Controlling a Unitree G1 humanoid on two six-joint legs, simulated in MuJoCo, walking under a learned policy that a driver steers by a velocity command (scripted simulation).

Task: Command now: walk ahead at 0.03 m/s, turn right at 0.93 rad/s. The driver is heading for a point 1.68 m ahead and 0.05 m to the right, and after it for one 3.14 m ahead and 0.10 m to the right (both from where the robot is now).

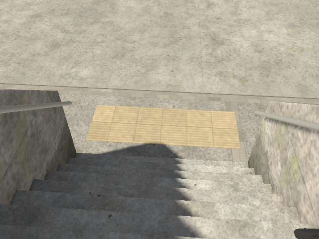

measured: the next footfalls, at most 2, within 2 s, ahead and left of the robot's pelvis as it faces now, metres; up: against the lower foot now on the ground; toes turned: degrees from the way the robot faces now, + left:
left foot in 0.26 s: +0.02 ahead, +0.14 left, +0.00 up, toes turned -20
right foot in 0.76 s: +0.01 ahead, -0.04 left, +0.00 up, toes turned +1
